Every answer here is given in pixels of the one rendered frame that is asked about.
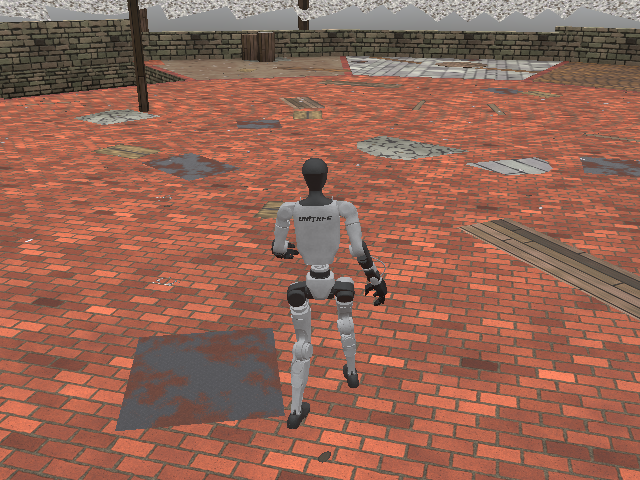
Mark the robot right thigh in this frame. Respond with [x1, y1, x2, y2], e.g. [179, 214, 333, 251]
[334, 277, 355, 335]

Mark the right robot upper arm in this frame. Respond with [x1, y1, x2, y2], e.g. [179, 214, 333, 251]
[337, 201, 365, 257]

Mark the right robot hand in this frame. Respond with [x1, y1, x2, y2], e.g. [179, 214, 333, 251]
[365, 278, 387, 306]

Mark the left robot upper arm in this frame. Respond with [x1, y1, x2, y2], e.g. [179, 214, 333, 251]
[273, 202, 296, 254]

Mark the robot right forearm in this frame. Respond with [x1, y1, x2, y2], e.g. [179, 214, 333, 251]
[357, 241, 382, 286]

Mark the left robot hand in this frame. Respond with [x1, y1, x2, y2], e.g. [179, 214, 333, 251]
[276, 243, 299, 259]

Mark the robot left forearm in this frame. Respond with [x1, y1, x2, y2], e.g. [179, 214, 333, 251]
[271, 239, 285, 257]

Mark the right robot foot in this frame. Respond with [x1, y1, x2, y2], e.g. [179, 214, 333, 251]
[343, 364, 359, 388]

